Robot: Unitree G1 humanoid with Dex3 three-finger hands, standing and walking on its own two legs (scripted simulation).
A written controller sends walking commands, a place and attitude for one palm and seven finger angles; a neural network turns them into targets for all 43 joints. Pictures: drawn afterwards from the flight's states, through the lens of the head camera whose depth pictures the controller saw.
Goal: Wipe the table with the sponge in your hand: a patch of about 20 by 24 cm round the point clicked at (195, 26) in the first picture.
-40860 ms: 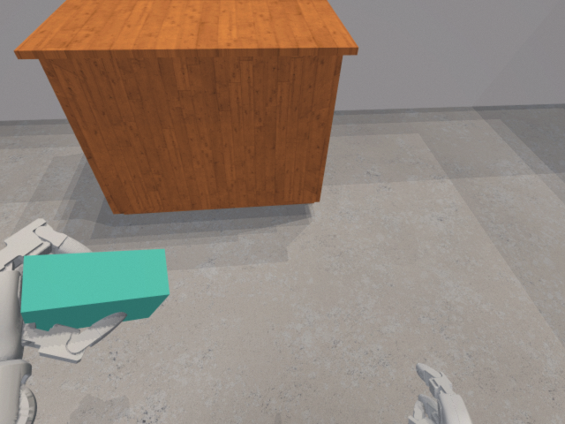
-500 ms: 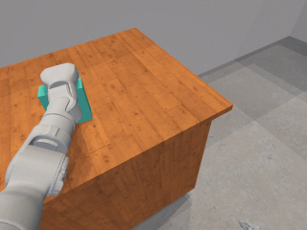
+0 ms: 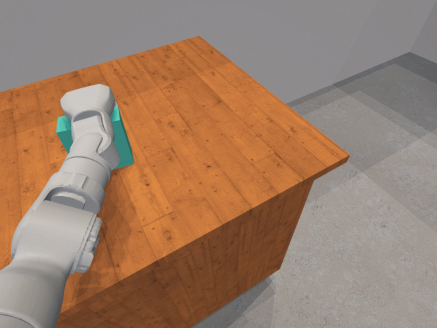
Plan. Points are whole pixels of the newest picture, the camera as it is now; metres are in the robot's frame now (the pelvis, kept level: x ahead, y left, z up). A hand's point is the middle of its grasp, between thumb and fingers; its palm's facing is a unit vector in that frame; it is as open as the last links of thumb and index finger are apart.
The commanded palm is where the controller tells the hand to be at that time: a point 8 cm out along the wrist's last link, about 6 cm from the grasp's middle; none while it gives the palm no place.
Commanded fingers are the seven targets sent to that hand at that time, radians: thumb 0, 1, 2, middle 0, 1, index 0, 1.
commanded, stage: wipe back along the third lane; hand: left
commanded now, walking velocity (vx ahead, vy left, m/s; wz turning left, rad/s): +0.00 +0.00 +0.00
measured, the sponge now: (102, 150) +0.45 +0.24 +0.09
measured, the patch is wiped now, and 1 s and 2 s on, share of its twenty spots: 0.95 0.95 1.00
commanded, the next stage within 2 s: slide back across to the middle lane in 1.52 s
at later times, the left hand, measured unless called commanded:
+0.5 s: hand (100, 138) +0.43 +0.22 +0.14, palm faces +0.09 -0.04 -1.00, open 9.4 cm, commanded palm +0.39 +0.20 +0.17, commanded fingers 0.00 0.10 1.30 -1.20 -1.60 -1.20 -1.60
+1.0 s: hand (108, 153) +0.39 +0.19 +0.14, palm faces +0.13 -0.09 -0.99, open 9.4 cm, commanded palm +0.34 +0.17 +0.18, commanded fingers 0.00 0.10 1.30 -1.20 -1.60 -1.20 -1.60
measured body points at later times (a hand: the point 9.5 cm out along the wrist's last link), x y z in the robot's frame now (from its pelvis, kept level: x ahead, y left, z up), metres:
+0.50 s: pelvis +0.02 +0.04 +0.00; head +0.01 +0.02 +0.45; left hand +0.42 +0.22 +0.20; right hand +0.25 -0.16 -0.09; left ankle -0.02 +0.11 -0.74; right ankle +0.00 -0.07 -0.74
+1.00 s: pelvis +0.01 +0.04 +0.00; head -0.01 +0.01 +0.45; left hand +0.38 +0.19 +0.20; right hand +0.25 -0.14 -0.09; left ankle -0.02 +0.11 -0.74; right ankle -0.01 -0.07 -0.74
